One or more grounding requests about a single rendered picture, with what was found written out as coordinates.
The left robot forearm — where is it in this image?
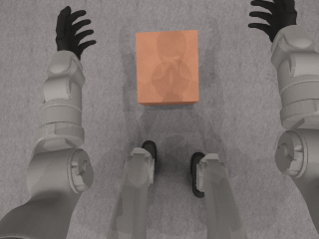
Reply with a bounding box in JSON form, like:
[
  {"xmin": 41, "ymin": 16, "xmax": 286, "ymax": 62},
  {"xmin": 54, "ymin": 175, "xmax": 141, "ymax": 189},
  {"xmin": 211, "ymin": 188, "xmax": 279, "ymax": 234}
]
[{"xmin": 26, "ymin": 50, "xmax": 86, "ymax": 194}]

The robot right hand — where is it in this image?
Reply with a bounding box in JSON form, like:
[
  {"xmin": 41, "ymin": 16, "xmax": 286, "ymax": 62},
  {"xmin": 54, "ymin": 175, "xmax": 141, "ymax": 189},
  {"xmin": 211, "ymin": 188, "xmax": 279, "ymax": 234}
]
[{"xmin": 248, "ymin": 0, "xmax": 297, "ymax": 43}]

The right robot forearm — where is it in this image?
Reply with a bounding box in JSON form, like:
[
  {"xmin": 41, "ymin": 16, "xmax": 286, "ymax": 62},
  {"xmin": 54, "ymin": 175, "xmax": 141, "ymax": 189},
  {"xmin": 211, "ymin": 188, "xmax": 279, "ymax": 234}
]
[{"xmin": 270, "ymin": 25, "xmax": 319, "ymax": 129}]

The carton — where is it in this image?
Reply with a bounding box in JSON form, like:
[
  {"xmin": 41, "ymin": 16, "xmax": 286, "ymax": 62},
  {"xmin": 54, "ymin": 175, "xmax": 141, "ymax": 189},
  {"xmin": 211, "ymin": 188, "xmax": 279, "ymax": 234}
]
[{"xmin": 136, "ymin": 30, "xmax": 199, "ymax": 106}]

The robot left hand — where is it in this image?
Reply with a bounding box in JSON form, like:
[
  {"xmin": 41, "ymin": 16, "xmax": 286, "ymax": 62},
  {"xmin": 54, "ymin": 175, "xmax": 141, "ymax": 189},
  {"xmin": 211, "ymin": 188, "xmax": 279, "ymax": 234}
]
[{"xmin": 55, "ymin": 6, "xmax": 97, "ymax": 61}]

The right robot upper arm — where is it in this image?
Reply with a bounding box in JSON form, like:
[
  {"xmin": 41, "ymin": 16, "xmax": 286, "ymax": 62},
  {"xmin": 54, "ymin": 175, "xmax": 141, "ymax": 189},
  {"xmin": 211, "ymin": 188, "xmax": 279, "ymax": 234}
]
[{"xmin": 274, "ymin": 127, "xmax": 319, "ymax": 234}]

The left robot upper arm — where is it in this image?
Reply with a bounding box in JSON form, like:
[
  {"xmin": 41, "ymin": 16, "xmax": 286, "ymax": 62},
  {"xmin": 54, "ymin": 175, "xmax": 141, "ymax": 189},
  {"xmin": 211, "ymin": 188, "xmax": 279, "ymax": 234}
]
[{"xmin": 0, "ymin": 147, "xmax": 95, "ymax": 239}]

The robot left thigh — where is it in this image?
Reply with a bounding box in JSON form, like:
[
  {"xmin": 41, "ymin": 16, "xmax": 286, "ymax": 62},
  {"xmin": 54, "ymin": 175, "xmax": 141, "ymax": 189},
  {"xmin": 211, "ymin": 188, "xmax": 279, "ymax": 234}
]
[{"xmin": 107, "ymin": 153, "xmax": 155, "ymax": 239}]

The right robot shin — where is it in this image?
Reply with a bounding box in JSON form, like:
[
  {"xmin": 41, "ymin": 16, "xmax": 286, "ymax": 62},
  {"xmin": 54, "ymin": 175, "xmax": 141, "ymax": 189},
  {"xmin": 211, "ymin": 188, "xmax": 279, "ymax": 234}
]
[{"xmin": 195, "ymin": 153, "xmax": 228, "ymax": 192}]

